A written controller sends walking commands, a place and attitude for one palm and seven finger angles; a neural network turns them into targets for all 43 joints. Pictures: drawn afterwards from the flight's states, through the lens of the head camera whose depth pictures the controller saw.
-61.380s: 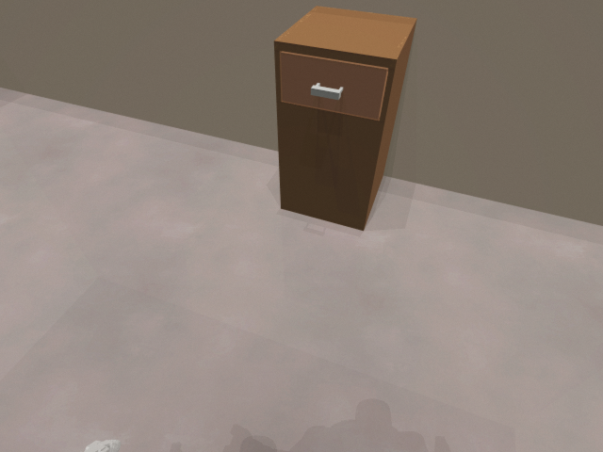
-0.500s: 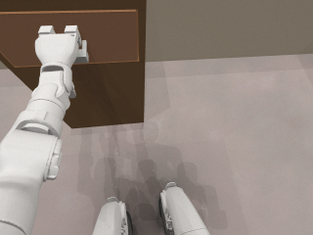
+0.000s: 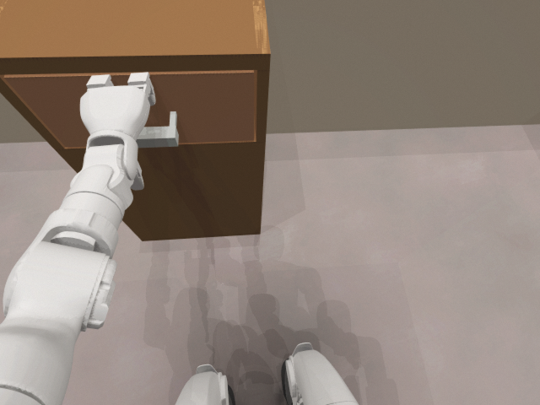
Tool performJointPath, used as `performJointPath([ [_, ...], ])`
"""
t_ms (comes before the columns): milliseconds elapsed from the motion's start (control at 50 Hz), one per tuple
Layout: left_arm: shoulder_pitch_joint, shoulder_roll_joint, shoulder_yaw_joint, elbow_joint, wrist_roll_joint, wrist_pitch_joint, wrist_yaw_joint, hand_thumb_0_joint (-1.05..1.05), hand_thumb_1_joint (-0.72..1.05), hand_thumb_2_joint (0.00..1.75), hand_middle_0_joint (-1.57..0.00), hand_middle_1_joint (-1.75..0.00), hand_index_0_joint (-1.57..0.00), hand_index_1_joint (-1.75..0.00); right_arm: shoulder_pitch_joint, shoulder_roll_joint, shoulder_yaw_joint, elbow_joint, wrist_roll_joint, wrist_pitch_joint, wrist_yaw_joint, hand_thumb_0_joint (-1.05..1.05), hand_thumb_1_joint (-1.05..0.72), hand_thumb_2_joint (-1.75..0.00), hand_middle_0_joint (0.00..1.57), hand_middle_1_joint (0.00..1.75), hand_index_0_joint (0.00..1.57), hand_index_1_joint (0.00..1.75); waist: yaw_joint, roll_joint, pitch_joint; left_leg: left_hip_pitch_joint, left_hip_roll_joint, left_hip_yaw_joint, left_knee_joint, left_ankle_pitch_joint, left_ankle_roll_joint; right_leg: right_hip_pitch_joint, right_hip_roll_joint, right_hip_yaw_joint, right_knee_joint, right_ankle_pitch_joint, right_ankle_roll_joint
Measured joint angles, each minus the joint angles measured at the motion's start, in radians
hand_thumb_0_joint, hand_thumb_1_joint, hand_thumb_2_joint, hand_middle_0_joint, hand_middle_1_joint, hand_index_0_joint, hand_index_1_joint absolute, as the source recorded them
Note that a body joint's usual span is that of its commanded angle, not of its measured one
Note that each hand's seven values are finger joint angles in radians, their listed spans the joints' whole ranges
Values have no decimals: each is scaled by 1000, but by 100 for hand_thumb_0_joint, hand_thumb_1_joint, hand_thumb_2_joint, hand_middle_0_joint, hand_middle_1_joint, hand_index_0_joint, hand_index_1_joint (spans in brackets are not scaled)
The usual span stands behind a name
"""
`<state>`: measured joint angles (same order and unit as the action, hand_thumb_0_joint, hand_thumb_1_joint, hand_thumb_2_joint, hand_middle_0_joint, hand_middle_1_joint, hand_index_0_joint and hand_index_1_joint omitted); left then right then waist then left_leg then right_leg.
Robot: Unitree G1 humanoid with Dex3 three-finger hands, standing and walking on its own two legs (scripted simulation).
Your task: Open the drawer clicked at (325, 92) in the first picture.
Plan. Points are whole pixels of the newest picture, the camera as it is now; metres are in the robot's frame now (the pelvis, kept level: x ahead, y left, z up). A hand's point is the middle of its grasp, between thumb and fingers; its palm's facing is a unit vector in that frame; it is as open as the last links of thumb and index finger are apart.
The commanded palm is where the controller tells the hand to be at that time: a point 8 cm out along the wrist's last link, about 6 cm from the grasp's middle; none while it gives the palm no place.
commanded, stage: lift the fingers back up to retry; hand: left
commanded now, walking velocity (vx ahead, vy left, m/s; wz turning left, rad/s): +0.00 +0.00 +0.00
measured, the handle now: (147, 127) +0.58 +0.15 -0.03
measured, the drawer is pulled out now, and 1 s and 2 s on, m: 0.00 0.00 0.00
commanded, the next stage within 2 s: re-aim the fingers above the handle in 0.34 s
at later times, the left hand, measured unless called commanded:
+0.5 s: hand (134, 131) +0.52 +0.15 +0.03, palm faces -0.03 -0.02 -1.00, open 13.8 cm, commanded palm +0.51 +0.15 +0.08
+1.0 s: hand (125, 130) +0.52 +0.16 +0.04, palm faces -0.03 +0.00 -1.00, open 13.8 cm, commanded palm +0.51 +0.16 +0.08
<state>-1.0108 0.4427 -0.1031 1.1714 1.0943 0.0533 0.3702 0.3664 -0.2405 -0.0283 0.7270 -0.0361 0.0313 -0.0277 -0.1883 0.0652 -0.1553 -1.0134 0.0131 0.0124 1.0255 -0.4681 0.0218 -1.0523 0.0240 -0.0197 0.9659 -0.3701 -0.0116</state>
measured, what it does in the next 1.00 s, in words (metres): stands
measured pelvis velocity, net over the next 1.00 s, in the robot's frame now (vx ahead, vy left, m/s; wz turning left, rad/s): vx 0.02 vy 0.00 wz -0.01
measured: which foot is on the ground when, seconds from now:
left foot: down 0.00-1.00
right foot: down 0.00-1.00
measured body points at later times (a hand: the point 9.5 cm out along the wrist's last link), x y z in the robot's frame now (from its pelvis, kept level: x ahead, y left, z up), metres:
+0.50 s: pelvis +0.03 +0.00 +0.02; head +0.14 -0.01 +0.46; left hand +0.52 +0.15 +0.09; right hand +0.04 -0.27 -0.11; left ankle +0.00 +0.11 -0.67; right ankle +0.04 -0.11 -0.67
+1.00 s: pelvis +0.02 +0.00 +0.02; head +0.13 -0.01 +0.46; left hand +0.52 +0.16 +0.09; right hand +0.01 -0.27 -0.11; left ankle +0.00 +0.11 -0.67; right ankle +0.04 -0.11 -0.67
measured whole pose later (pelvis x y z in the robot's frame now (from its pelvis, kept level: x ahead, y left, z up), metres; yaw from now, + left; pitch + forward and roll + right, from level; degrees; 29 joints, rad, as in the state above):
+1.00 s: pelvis +0.02 +0.00 +0.02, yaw +0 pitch +23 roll -1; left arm -0.92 0.40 -0.09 1.16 1.12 0.03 0.42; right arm 0.35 -0.25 -0.06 0.74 -0.04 0.07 -0.01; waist -0.16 0.05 -0.16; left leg -0.85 0.01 0.03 0.90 -0.45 0.02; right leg -0.90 0.03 0.00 0.86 -0.36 -0.01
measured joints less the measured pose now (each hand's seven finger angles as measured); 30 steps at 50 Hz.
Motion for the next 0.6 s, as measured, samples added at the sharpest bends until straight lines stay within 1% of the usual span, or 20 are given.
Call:
performJointPath([
  [80,30,-22,-12,-18,-9,-16,-8,0,-49,30,-32,-120,-32,-121,6,-3,-10,0,1,12,2,1,-91,-90,20,30,20,30,12,-3,-1,67,0,-1,-50,6,-1,67,1,0,-49,5,0],
  [180,72,-48,-10,-47,-4,-34,5,0,-49,30,-32,-120,-32,-120,1,-8,-20,-4,0,29,7,1,-91,-90,20,30,20,30,24,-4,-3,135,0,3,-100,11,-1,132,2,5,-95,8,1],
  [260,86,-65,-21,-37,2,-19,27,0,-49,30,-32,-120,-32,-120,-10,-9,-25,-5,1,41,14,1,-91,-90,20,30,20,30,34,-6,-3,172,-1,6,-130,15,0,167,1,9,-120,10,2],
  [340,101,-79,-26,-41,1,-9,27,0,-49,30,-32,-120,-32,-120,-22,-6,-31,-9,-1,47,19,1,-91,-90,20,30,20,30,41,-6,-2,189,-3,8,-145,17,0,182,0,11,-130,10,2],
  [440,134,-96,-20,-71,5,-33,31,0,-49,30,-32,-120,-32,-120,-31,1,-36,-9,-7,53,20,1,-91,-90,20,30,20,30,51,-5,-7,201,-3,9,-150,15,-1,192,0,12,-132,6,2],
  [500,132,-100,-18,-58,18,-35,50,0,-49,30,-32,-120,-32,-120,-41,5,-32,-3,-8,54,21,1,-91,-90,20,30,20,30,51,-7,-6,200,-5,8,-145,13,-1,190,-2,11,-125,2,1],
  [600,122,-91,-11,-48,22,-13,65,0,-49,30,-32,-120,-32,-120,-49,9,-31,-2,-10,54,22,1,-91,-90,20,30,20,30,48,-6,-5,191,-5,8,-139,13,-3,181,-2,11,-116,1,0],
])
